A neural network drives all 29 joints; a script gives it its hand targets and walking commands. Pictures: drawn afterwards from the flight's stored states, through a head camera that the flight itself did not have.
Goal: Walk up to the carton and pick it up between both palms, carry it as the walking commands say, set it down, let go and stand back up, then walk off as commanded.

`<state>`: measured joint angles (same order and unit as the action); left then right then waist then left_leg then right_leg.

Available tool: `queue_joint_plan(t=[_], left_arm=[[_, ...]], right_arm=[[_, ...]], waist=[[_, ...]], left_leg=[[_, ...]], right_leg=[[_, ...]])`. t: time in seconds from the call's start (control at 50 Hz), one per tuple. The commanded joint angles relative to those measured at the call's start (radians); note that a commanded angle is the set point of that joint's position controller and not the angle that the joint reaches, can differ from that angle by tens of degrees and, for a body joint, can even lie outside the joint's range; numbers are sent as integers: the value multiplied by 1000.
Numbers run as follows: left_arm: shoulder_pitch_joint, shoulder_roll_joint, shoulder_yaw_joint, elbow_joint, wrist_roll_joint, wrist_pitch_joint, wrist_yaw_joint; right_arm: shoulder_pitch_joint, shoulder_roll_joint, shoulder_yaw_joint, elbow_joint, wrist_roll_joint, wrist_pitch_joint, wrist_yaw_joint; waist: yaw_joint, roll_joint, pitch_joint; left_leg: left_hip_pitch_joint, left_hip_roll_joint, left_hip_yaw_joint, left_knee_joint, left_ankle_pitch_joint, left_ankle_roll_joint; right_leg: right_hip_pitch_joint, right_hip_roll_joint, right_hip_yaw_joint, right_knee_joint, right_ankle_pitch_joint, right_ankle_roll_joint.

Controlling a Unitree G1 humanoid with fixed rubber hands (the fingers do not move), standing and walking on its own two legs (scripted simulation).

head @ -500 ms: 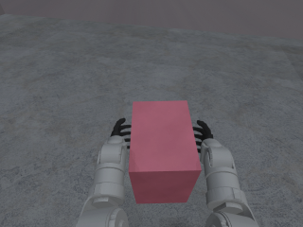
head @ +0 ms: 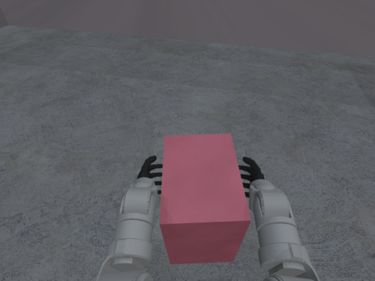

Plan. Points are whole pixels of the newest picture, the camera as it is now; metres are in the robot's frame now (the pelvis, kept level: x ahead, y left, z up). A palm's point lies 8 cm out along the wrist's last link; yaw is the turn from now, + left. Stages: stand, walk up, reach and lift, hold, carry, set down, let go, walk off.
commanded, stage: reach and lift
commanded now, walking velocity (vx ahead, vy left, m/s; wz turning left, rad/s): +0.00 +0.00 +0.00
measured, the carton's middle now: (199, 200) +0.31 +0.00 -0.01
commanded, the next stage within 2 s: hold in 0.30 s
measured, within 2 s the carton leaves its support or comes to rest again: neither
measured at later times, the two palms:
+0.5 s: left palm (141, 191) +0.29 +0.13 +0.06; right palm (255, 191) +0.29 -0.12 +0.06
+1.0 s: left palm (143, 189) +0.29 +0.13 +0.06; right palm (256, 191) +0.29 -0.12 +0.06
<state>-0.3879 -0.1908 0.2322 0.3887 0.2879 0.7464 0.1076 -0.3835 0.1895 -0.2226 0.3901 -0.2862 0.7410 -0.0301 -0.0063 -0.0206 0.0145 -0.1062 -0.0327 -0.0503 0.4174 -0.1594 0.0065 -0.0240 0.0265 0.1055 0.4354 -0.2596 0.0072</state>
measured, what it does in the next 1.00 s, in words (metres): stands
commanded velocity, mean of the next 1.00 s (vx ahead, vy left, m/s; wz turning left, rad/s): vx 0.00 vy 0.00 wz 0.00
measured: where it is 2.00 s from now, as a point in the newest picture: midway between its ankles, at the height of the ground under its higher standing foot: outside the picture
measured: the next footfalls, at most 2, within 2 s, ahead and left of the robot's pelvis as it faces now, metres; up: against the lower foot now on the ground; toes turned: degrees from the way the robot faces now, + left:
right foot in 1.84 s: +0.00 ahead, -0.18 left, +0.00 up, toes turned -1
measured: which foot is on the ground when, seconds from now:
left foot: down 0.00-1.00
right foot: down 0.00-1.00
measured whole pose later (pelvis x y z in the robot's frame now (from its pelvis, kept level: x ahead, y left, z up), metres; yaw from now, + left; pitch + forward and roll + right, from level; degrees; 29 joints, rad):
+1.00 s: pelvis -0.01 +0.00 +0.00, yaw +0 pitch -9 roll +0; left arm -0.38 -0.19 0.21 0.37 0.29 0.78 0.10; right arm -0.37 0.18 -0.21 0.38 -0.29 0.75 -0.03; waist 0.00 -0.02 0.01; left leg -0.11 -0.03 -0.05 0.43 -0.16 0.01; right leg -0.03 0.03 0.11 0.44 -0.26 0.01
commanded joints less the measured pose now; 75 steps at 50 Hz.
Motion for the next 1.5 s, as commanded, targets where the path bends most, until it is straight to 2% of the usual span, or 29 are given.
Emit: queue_joint_plan(t=[0.0,0.42,0.9,1.48], left_arm=[[-486,-1066,-506,-29,-281,-26,-269],[-556,-1068,-475,2,-275,-22,-285],[-460,-1078,-504,-56,-283,-9,-273],[-516,-1054,-489,-43,-277,-12,-282]], right_arm=[[-486,1021,457,-30,237,-48,201],[-537,1039,413,22,226,-52,215],[-458,1015,452,-48,242,-39,218],[-492,1020,436,-14,235,-44,208]], waist=[[-2,12,-238],[-3,18,-187],[3,22,-230],[1,15,-208]], left_leg=[[216,-35,-40,-24,137,-11],[185,-28,-35,-34,-35,-10],[211,-26,-36,-27,105,-13],[185,-32,-30,-15,28,-14]], right_leg=[[-139,38,16,-94,145,-21],[-187,32,7,-105,-19,-34],[-157,41,8,-93,91,-33],[-185,32,8,-93,27,-33]])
